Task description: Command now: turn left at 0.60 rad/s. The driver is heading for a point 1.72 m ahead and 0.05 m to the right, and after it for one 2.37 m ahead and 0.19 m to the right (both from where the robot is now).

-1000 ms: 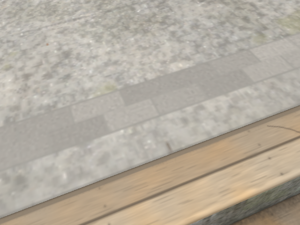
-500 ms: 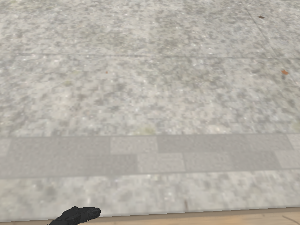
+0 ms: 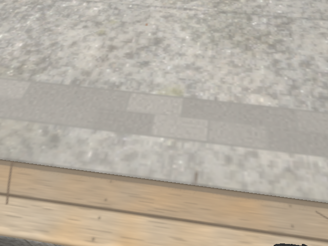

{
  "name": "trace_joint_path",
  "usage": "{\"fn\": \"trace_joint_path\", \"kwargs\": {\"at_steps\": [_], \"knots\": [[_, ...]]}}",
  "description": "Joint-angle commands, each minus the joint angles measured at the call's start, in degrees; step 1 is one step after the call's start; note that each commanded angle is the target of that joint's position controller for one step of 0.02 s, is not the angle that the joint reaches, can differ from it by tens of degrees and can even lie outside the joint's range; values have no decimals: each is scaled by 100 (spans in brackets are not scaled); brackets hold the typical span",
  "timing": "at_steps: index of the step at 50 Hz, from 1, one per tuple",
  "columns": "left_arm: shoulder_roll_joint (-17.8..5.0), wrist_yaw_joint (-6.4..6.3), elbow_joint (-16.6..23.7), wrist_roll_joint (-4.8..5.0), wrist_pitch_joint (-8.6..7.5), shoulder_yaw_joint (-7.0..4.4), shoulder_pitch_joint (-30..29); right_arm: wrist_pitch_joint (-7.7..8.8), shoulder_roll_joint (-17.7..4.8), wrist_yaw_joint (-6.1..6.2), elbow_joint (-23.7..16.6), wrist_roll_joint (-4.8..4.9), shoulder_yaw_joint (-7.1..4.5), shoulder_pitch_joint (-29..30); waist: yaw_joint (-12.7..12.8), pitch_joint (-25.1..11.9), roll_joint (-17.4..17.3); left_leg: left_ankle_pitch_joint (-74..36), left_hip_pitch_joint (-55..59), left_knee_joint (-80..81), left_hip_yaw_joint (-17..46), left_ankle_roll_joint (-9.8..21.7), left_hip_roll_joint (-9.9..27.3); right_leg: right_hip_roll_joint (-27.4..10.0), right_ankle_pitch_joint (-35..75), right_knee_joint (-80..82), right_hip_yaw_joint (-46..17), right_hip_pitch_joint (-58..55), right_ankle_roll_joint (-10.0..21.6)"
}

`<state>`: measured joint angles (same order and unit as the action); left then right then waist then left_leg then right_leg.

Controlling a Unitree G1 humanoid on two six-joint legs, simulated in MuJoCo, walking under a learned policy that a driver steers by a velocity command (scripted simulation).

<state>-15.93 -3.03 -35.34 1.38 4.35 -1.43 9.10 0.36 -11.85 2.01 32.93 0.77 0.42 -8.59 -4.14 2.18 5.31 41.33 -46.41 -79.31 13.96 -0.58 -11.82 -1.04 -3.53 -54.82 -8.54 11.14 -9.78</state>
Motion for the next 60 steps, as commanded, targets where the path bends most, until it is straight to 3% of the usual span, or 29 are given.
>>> {"fn": "trace_joint_path", "kwargs": {"at_steps": [1,2,3,6,7,8,9,10,11,14,20,27,29,30,32,33,34,35,36,39,41,44,47,50,55,56,57,59,60], "knots": [[-650,206,1236,71,-402,67,-570,30,-466,326,-323,169,-220,-619,-153,-1551,-3093,-3216,298,1681,3124,1065,1357,71,-4025,-4763,-2256,1155,678],[-441,327,786,-40,-458,116,1543,75,-66,381,-893,150,-54,1235,1303,-512,-2007,-3782,-3750,497,2858,293,1324,-461,-5068,-4038,-2906,-1136,1275],[-203,430,376,-277,-350,109,2952,2,-30,463,-1268,31,29,2823,2493,144,-687,-4022,-4916,232,1608,-326,866,-297,-3030,-583,-1220,-1782,1468],[470,241,43,-507,-52,159,942,-85,487,464,-1313,89,3,1522,878,846,2095,-1035,-1479,-2395,-1053,-391,-151,-3,2188,3775,476,1256,1608],[627,244,0,-390,-51,252,17,-110,601,498,-1051,87,12,628,176,675,1661,-921,-1061,-3247,-955,-117,-270,-41,3128,4696,720,1285,1429],[125,245,30,-348,-76,154,-357,-13,378,363,-979,-33,-77,-32,-495,407,1813,-65,-2034,-3899,-1209,-259,-325,-332,7680,2836,922,161,1045],[-732,136,235,-19,-14,-174,-213,154,243,109,-1117,-150,40,-325,-586,-329,1720,-322,-2034,-2759,-1659,-630,660,-994,8645,2786,59,-664,1142],[-1115,-4,361,105,71,-351,206,178,303,-29,-1082,-113,160,124,91,-530,1181,-636,-2523,-2769,-1556,-738,1117,-1618,7758,3084,-792,-1338,1410],[-1391,-195,339,-38,154,-441,604,96,499,-52,-1282,80,264,901,446,-381,811,-785,-3154,-2856,-1158,-767,1482,-2282,5971,3445,-1799,-1516,1748],[-826,-362,185,-307,120,-269,1324,-92,300,-21,-1199,144,121,1578,1030,150,-293,-1339,-4292,-3640,-524,-963,970,-1896,5351,3042,-1444,-2291,1678],[-117,-342,-581,-228,-8,-89,2439,103,844,-252,-1080,14,373,1528,921,-426,-427,-2161,-4318,-3867,-748,-724,940,-1218,2019,3599,-1023,-2535,1582],[271,-173,-1624,-244,-236,-77,3650,419,1126,-483,-1423,134,561,3007,1214,447,-71,-2605,-5691,-3789,-1493,-207,1440,-1383,585,4561,-1016,-2549,1612],[333,-275,-1824,34,-210,-38,3720,488,1428,-552,-2047,-44,812,4396,1304,501,-118,-1608,-3109,-1906,-2691,126,1654,-1331,2645,5861,-407,-660,1665],[330,-196,-1953,-46,-330,48,3237,452,1270,-589,-1753,40,704,3650,844,-174,128,-1748,-449,-798,-3464,403,1202,-1105,5817,5737,392,95,1753],[-737,-64,-2248,-165,-783,-101,3265,395,252,-360,-1278,25,113,1479,-234,-1978,1848,-1220,2487,-347,-2808,771,559,-1410,12181,4060,476,-695,1990],[-1190,-108,-2247,-168,-783,-192,2925,296,-466,-281,-906,-4,-167,270,-937,-2630,1817,-821,3287,652,-1835,1017,690,-1465,12801,2882,416,-1090,2050],[-1343,-105,-1942,-230,-884,-268,2372,223,-1104,-321,-368,-68,-440,-972,-1337,-3228,1056,-711,4871,2055,-183,1341,877,-1246,11339,1502,-70,-494,2126],[-535,192,-1791,-304,-977,-109,2099,84,-1468,-186,251,-257,-578,-2063,-1229,-3608,-1839,-907,6480,4666,3572,2465,2636,155,4618,-1169,-272,1985,2009],[-459,574,-1879,-393,-1165,-181,1517,-66,-1048,48,557,-457,-459,-2101,-1225,-3646,-1725,-558,5565,6244,5792,2720,3125,1086,68,-4883,-1030,2498,1787],[1090,820,-243,-291,-1088,346,247,170,732,-43,1558,-144,39,-430,673,72,-375,245,1896,5866,2740,1565,2795,681,-1205,-8320,-746,5073,1988],[1713,846,-177,-130,-1090,699,762,302,1415,-286,2000,-362,274,-256,1318,287,-161,-1276,1231,5680,669,1041,2410,434,-1070,-8755,-778,5511,2170],[1778,637,-112,179,-920,909,533,261,1063,-491,2480,-508,334,-671,1367,479,-762,-2588,1289,6178,-629,925,2509,474,-790,-10393,-451,6945,1990],[1289,420,384,107,-818,973,-485,284,710,-607,2427,-240,449,-385,1366,606,-872,-2761,-67,6746,-1994,682,1879,242,524,-7537,323,5965,1726],[1372,285,788,-176,-835,1108,-1717,374,121,-467,2672,-35,312,-1698,770,-263,-1220,-3047,937,7909,-1285,1092,2221,-503,203,-5790,1655,4611,1435],[951,600,202,-135,-753,698,-1517,142,-583,-182,2871,-3,-87,-2984,613,-879,-2224,-8615,4643,6853,-1446,1214,2712,267,-3610,-2500,2224,3342,1632],[737,653,52,-122,-739,544,-1032,196,-558,-141,2738,-78,-87,-2800,884,-1103,-2508,-9812,4947,6236,-1441,1263,2747,232,-3831,-2066,1642,2791,1739],[388,706,-121,-158,-727,380,-126,337,-501,-174,2547,-81,-92,-2483,1157,-1830,-1762,-10666,4202,5071,-1691,1207,2650,-398,-2850,-1662,363,1441,2064],[-897,516,-749,-225,-469,-113,1460,489,94,-406,2285,13,-111,-1666,1697,-2072,1225,-4704,1249,1851,-1256,973,1211,-1434,-6196,3112,-4137,-411,2929],[-841,426,-1022,-276,-491,-106,1623,555,441,-576,2042,-78,-123,-955,1615,-1859,1272,-3408,82,-1426,-242,827,688,-1768,-6690,4289,-5808,-170,2921]]}}
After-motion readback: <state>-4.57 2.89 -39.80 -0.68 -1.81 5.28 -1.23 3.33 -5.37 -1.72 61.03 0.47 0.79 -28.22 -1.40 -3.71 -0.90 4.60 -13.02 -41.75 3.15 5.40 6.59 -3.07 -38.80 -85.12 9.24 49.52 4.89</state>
